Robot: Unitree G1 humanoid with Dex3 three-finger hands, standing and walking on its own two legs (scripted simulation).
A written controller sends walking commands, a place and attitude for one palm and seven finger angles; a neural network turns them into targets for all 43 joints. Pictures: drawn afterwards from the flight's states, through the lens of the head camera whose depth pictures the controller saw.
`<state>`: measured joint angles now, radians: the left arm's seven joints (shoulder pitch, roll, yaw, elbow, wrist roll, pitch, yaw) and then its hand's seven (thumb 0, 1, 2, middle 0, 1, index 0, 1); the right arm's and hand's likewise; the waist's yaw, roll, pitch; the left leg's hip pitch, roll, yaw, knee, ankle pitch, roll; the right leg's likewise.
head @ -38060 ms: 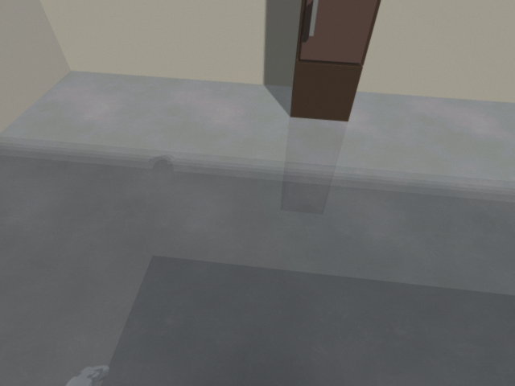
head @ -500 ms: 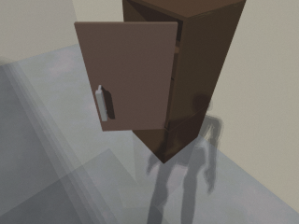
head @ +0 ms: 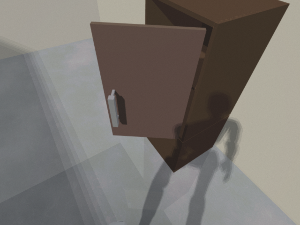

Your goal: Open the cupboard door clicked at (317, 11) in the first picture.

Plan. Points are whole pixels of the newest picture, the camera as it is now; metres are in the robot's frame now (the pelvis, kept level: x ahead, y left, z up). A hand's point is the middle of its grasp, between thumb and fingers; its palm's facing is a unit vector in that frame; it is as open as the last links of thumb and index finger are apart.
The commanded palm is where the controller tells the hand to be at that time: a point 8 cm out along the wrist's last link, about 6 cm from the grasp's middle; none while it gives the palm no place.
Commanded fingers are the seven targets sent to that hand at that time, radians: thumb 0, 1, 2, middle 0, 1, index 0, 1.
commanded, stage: come to a stop and stand still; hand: left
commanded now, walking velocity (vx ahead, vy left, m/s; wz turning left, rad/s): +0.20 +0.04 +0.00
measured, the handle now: (114, 108) +0.59 +0.19 -0.11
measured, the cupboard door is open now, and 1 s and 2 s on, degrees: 54 54 54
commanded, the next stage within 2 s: look again from close up in 1.26 s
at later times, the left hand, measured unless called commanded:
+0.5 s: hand out of the picture +0.14 +0.22 -0.17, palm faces -0.02 -0.98 -0.21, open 7.4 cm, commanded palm none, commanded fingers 0.00 0.90 0.90 -0.20 -0.30 -0.20 -0.30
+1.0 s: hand out of the picture +0.06 +0.18 -0.18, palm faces +0.04 -0.98 -0.18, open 7.2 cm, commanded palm none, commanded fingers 0.00 0.90 0.90 -0.20 -0.30 -0.20 -0.30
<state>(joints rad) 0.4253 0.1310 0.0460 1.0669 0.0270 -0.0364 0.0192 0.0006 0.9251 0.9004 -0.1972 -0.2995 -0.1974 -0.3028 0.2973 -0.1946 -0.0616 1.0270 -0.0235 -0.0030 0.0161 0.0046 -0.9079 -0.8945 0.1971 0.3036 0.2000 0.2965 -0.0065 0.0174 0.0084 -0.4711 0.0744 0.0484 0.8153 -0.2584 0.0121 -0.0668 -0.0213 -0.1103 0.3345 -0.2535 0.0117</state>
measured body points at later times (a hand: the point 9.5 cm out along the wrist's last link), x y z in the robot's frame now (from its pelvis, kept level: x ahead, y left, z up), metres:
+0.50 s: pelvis +0.06 +0.03 -0.01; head +0.10 +0.03 +0.44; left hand +0.14 +0.27 -0.16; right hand +0.10 -0.21 -0.16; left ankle +0.11 +0.13 -0.74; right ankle +0.06 -0.11 -0.71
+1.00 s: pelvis +0.02 +0.00 +0.00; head +0.02 +0.01 +0.45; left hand +0.06 +0.23 -0.16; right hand +0.01 -0.22 -0.16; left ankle +0.01 +0.10 -0.74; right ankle +0.05 -0.12 -0.74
